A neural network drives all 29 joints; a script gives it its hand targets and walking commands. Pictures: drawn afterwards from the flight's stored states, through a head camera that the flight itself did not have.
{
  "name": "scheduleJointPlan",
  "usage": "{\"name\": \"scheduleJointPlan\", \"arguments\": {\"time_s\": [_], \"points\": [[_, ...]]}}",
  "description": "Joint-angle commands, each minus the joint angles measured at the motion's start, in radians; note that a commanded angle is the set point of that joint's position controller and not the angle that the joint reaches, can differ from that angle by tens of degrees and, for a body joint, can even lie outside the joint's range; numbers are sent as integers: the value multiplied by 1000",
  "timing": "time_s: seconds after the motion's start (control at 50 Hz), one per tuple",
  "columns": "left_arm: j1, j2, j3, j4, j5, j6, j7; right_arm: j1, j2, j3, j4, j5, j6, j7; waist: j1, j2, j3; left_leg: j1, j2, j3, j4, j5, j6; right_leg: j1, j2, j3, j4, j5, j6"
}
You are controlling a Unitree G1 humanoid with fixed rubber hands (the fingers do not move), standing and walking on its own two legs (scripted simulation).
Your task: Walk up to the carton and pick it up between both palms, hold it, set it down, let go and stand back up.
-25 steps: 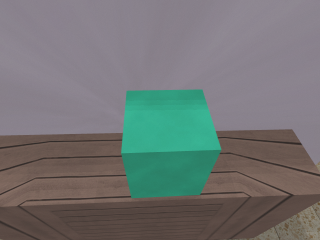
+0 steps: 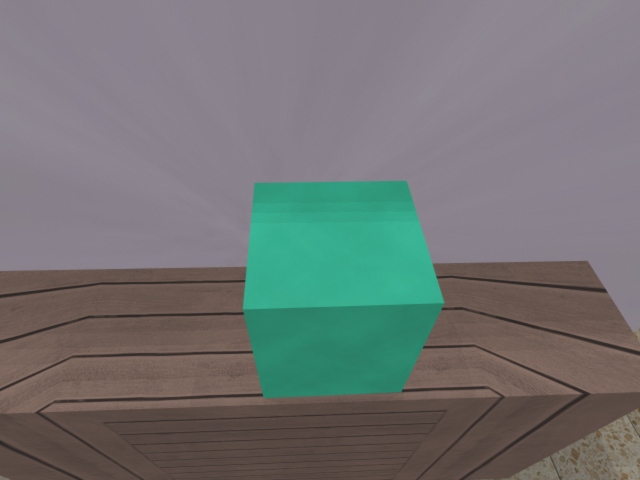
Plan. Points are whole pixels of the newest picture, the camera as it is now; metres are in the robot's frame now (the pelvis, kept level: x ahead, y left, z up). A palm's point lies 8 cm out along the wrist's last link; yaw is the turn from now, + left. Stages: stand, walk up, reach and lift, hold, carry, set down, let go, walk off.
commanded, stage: stand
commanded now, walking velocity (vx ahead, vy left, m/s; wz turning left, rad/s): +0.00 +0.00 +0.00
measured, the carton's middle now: (332, 293) +0.37 +0.00 +0.01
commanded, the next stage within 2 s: none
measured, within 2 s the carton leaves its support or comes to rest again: neither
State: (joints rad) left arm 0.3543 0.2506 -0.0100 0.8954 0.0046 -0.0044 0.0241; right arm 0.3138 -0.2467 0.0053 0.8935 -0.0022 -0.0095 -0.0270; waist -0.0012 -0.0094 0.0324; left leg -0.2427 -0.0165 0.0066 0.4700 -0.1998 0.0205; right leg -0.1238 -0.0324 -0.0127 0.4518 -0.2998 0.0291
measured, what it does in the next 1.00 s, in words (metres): stands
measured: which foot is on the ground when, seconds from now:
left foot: down 0.00-1.00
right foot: down 0.00-1.00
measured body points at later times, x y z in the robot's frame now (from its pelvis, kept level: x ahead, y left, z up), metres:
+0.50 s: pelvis +0.00 +0.00 +0.00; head +0.01 +0.00 +0.45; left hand +0.02 +0.25 -0.15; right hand +0.04 -0.26 -0.14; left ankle +0.03 +0.11 -0.74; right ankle -0.04 -0.14 -0.74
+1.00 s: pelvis +0.01 +0.00 +0.00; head +0.02 +0.00 +0.45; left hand +0.01 +0.24 -0.15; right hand +0.04 -0.26 -0.14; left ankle +0.03 +0.11 -0.74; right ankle -0.04 -0.14 -0.74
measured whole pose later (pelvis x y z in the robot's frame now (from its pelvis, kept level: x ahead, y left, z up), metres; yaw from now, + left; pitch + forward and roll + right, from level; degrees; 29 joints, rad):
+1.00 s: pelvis +0.01 +0.00 +0.00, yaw +0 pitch -1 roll +0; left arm 0.35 0.22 -0.01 0.97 0.00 -0.01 0.03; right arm 0.30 -0.22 0.00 0.98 0.00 -0.01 -0.04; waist 0.00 -0.01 0.04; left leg -0.23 -0.02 0.00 0.45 -0.20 0.01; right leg -0.10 -0.03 -0.02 0.43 -0.30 0.03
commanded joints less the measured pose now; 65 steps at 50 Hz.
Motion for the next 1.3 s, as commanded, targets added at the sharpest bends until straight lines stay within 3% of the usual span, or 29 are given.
{"name": "scheduleJointPlan", "arguments": {"time_s": [0.0,1.28], "points": [[64,120,26,-32,0,-10,4,42,-127,-34,-33,1,-12,-5,1,3,38,22,106,-113,-105,76,9,-78,-69,71,-99,81,-35],[77,78,22,69,-3,-7,18,52,-76,-24,70,2,-11,-19,0,9,47,44,105,-117,-104,130,-2,-56,-76,54,-122,105,-34]]}}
